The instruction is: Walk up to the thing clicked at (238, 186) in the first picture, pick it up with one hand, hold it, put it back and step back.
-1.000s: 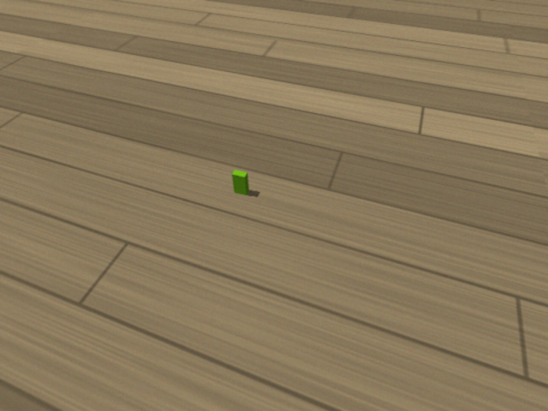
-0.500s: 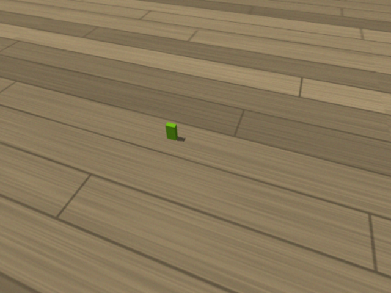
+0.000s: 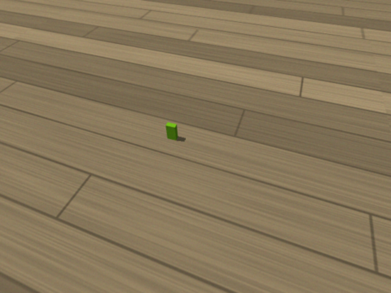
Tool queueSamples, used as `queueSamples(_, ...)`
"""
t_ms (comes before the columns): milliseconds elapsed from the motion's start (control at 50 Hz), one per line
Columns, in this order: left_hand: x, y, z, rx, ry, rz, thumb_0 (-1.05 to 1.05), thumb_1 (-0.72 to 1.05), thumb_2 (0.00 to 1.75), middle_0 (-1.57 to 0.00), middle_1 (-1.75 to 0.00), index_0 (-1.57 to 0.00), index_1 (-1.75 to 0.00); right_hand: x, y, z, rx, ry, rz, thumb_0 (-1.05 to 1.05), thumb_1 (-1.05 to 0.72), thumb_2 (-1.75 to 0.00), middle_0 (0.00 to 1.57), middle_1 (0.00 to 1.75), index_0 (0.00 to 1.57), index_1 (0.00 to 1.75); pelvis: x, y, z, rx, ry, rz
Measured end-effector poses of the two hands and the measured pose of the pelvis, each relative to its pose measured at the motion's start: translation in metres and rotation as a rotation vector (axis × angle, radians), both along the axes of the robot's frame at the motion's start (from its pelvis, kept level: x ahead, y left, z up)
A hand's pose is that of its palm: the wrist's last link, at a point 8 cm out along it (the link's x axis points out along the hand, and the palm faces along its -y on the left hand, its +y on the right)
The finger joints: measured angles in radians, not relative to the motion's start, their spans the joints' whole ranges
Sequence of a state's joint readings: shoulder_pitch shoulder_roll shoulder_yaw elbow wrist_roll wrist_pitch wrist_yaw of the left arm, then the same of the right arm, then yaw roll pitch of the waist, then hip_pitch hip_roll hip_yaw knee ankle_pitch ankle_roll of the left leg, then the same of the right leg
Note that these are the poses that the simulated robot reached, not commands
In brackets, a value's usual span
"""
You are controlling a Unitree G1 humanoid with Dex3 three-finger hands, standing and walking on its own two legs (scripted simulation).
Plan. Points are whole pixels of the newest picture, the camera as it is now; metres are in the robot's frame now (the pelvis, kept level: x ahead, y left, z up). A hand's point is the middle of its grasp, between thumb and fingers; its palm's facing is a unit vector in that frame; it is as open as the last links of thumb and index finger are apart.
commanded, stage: stand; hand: left
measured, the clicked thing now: (171, 131) +1.24 +0.16 -0.72
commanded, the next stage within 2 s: walk up in 0.12 s
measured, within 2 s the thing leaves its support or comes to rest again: neither
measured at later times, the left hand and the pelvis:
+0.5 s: hand out of the picture +0.09 +0.35 -0.18, palm faces -0.03 -0.94 -0.35, open 7.4 cm; pelvis +0.07 +0.06 -0.02, yaw -1 degrees
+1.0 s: hand (114, 179) +0.48 +0.26 -0.15, palm faces -0.14 -0.93 -0.35, open 7.3 cm; pelvis +0.31 +0.02 -0.03, yaw -3 degrees
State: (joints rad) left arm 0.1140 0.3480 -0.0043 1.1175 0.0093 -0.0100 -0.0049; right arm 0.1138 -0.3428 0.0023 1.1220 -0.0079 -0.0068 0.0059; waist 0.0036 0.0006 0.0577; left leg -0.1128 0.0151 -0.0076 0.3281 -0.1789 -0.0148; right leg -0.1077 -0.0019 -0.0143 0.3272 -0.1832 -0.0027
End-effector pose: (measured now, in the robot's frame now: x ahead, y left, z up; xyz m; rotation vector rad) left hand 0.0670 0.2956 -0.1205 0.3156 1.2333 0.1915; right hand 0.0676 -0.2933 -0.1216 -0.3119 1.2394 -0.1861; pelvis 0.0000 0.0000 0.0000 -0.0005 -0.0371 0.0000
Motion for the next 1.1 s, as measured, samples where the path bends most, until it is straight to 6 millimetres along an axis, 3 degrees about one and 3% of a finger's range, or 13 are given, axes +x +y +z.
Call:
queueSamples(140, 0.003, 0.000, 0.001, -0.005, -0.018, -0.003, 0.00, 0.91, 0.90, -0.20, -0.30, -0.20, -0.30, 0.003, -0.001, 0.002, 0.002, -0.019, 0.002, 0.00, -0.90, -0.90, 0.20, 0.30, 0.20, 0.30, 0.000, 0.000, 0.000, 0.000, -0.002, -0.001)
queueSamples(220, 0.003, 0.010, 0.004, -0.012, -0.050, -0.003, 0.00, 0.91, 0.90, -0.21, -0.30, -0.21, -0.30, 0.007, -0.009, 0.006, -0.004, -0.046, 0.011, 0.00, -0.90, -0.90, 0.20, 0.30, 0.21, 0.30, 0.009, 0.002, -0.003, -0.008, 0.012, -0.004)
queueSamples(300, -0.004, 0.032, 0.004, 0.005, -0.056, 0.025, 0.00, 0.91, 0.90, -0.21, -0.30, -0.21, -0.30, 0.020, -0.014, 0.012, -0.047, -0.031, 0.037, 0.01, -0.90, -0.90, 0.20, 0.30, 0.21, 0.30, 0.019, 0.013, -0.006, -0.015, 0.006, 0.004)
queueSamples(380, -0.013, 0.062, -0.002, 0.010, 0.002, 0.052, 0.00, 0.91, 0.90, -0.21, -0.30, -0.21, -0.30, 0.046, -0.006, 0.021, -0.082, -0.049, 0.056, 0.01, -0.90, -0.90, 0.20, 0.30, 0.20, 0.30, 0.038, 0.033, -0.010, -0.038, -0.004, 0.003)
queueSamples(460, 0.003, 0.092, -0.021, 0.017, 0.067, 0.041, 0.00, 0.91, 0.90, -0.21, -0.30, -0.20, -0.30, 0.066, 0.010, 0.026, -0.122, -0.119, 0.033, 0.01, -0.90, -0.90, 0.20, 0.30, 0.20, 0.30, 0.063, 0.053, -0.021, -0.012, -0.013, -0.017)
queueSamples(640, 0.113, 0.098, -0.008, -0.025, -0.017, -0.062, 0.00, 0.91, 0.90, -0.20, -0.30, -0.20, -0.30, 0.067, 0.040, 0.036, -0.097, -0.066, -0.069, 0.00, -0.90, -0.90, 0.20, 0.30, 0.21, 0.30, 0.125, 0.069, -0.005, -0.007, -0.024, -0.036)
queueSamples(740, 0.179, 0.093, -0.001, -0.022, -0.039, -0.107, 0.00, 0.91, 0.90, -0.20, -0.30, -0.20, -0.30, 0.085, 0.046, 0.027, -0.064, -0.027, -0.104, 0.01, -0.90, -0.90, 0.21, 0.30, 0.21, 0.30, 0.169, 0.068, -0.005, 0.006, -0.025, -0.057)
queueSamples(820, 0.243, 0.078, 0.001, -0.014, -0.060, -0.147, 0.00, 0.91, 0.90, -0.20, -0.30, -0.20, -0.30, 0.109, 0.042, 0.013, -0.037, 0.009, -0.126, 0.01, -0.90, -0.90, 0.21, 0.30, 0.21, 0.30, 0.209, 0.060, -0.011, 0.017, -0.016, -0.067)
queueSamples(920, 0.343, 0.043, -0.001, -0.005, -0.138, -0.196, 0.01, 0.91, 0.90, -0.20, -0.30, -0.20, -0.30, 0.151, 0.024, -0.014, -0.017, 0.062, -0.140, 0.01, -0.90, -0.90, 0.21, 0.30, 0.21, 0.30, 0.268, 0.039, -0.029, 0.026, 0.006, -0.060)
queueSamples(980, 0.393, 0.018, 0.002, -0.009, -0.217, -0.211, 0.00, 0.91, 0.90, -0.20, -0.30, -0.20, -0.30, 0.188, 0.012, -0.026, -0.008, 0.086, -0.134, 0.01, -0.90, -0.90, 0.21, 0.30, 0.21, 0.30, 0.298, 0.026, -0.033, -0.013, -0.001, -0.056)
queueSamples(1040, 0.419, 0.003, 0.012, -0.020, -0.273, -0.188, 0.00, 0.91, 0.90, -0.20, -0.30, -0.20, -0.30, 0.236, 0.006, -0.019, 0.003, 0.052, -0.098, 0.01, -0.90, -0.90, 0.20, 0.30, 0.21, 0.30, 0.325, 0.016, -0.024, 0.020, -0.012, -0.059)
queueSamples(1100, 0.429, -0.002, 0.021, -0.019, -0.268, -0.155, 0.00, 0.91, 0.90, -0.20, -0.30, -0.20, -0.30, 0.290, -0.004, -0.006, -0.001, -0.025, -0.065, 0.01, -0.90, -0.90, 0.20, 0.30, 0.21, 0.30, 0.352, 0.011, -0.014, 0.024, -0.020, -0.064)
